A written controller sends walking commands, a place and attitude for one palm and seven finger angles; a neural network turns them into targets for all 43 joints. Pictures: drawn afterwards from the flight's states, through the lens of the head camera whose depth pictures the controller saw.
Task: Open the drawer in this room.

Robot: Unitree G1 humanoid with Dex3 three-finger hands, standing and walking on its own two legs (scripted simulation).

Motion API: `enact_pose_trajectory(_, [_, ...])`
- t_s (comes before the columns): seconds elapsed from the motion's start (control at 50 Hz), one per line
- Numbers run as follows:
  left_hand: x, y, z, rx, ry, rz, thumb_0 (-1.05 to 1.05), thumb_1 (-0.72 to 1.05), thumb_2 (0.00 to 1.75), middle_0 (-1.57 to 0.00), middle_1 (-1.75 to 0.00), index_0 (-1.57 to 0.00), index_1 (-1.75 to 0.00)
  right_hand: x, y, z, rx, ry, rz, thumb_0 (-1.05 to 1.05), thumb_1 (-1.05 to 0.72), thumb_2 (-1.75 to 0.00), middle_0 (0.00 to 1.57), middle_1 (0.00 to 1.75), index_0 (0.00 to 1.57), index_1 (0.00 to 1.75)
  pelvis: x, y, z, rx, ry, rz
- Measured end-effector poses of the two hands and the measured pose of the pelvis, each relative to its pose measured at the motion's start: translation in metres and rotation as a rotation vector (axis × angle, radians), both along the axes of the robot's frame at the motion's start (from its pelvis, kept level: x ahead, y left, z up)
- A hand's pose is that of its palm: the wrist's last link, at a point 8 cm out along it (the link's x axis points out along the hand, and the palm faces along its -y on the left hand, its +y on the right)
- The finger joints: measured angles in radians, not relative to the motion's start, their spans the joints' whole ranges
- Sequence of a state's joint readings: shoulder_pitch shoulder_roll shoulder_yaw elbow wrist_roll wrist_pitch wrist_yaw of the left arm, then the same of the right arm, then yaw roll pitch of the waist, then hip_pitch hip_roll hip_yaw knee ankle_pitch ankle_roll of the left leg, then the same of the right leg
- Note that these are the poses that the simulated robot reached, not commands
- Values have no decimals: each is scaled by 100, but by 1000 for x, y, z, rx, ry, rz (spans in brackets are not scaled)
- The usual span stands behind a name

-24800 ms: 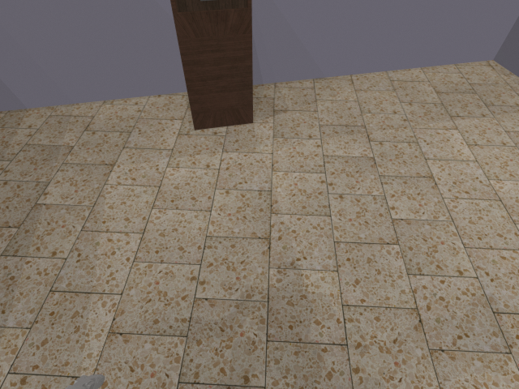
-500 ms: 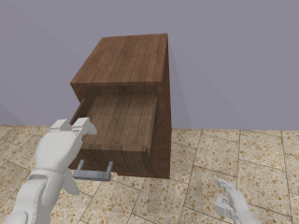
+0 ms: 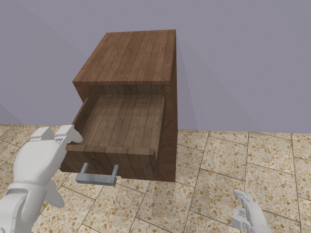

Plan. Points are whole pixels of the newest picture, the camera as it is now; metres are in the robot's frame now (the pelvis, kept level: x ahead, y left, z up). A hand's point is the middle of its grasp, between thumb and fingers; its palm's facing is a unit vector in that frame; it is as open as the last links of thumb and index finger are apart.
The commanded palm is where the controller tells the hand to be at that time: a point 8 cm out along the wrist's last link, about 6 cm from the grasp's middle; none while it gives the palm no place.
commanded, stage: draw the hand back to the body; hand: left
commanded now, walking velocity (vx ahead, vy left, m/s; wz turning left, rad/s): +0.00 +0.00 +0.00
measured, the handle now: (98, 173) +0.26 +0.23 -0.02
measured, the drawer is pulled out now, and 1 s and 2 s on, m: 0.30 0.30 0.30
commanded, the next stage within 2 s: step back with the hand held close in 0.98 s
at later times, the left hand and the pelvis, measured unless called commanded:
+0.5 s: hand (63, 151) +0.22 +0.24 +0.15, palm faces +0.36 -0.84 -0.41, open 11.1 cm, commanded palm +0.16 +0.28 +0.17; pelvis +0.03 +0.01 +0.00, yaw +0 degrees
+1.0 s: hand (56, 159) +0.20 +0.24 +0.15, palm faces +0.42 -0.81 -0.41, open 7.6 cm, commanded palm +0.15 +0.28 +0.17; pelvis +0.02 +0.00 +0.00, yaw +0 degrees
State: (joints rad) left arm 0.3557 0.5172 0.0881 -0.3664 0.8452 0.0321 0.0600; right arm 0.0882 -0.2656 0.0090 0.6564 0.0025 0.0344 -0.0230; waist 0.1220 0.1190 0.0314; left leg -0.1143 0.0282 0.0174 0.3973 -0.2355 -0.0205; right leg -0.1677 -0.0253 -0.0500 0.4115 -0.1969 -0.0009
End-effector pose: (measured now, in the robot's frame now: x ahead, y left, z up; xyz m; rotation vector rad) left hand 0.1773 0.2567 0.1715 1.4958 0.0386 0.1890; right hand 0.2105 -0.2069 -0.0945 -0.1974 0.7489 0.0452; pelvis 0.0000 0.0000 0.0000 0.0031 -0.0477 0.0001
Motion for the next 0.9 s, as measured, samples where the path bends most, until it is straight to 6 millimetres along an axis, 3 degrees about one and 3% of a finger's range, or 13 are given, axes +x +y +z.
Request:
enact_pose_trajectory(0.06, [-2, 5, -2, -520, -129, -8, 0, -49, 30, -32, -120, -33, -120, 1, 5, 6, 1, -60, -12, 2, -90, -90, 20, 29, 20, 30, 0, 1, 0, -4, -21, -1])
enact_pose_trajectory(0.1, [-3, 6, -5, -758, -215, -13, 0, -46, 31, -32, -118, -32, -118, -2, 8, 13, -5, -101, -25, 2, -90, -90, 20, 29, 20, 30, 2, 1, 0, -6, -28, -3])
enact_pose_trajectory(0.2, [-1, 7, -2, -992, -375, -48, 0, -37, 36, -31, -112, -31, -112, -10, 10, 22, -31, -140, -27, 2, -90, -90, 20, 29, 20, 30, 11, 0, 1, -11, -38, -2])
enact_pose_trajectory(0.5, [6, 21, 0, -992, -357, -30, 0, 10, 56, -27, -81, -27, -81, -11, -4, 16, -61, -90, -73, 2, -90, -90, 20, 29, 20, 30, 27, 6, 2, -17, -16, -8])
enact_pose_trajectory(0.9, [-12, 25, 1, -978, -378, 43, 1, 77, 85, -22, -38, -22, -38, 1, 6, 18, -23, -126, -45, 2, -90, -90, 20, 29, 20, 30, 23, 2, 2, -15, -21, 3])
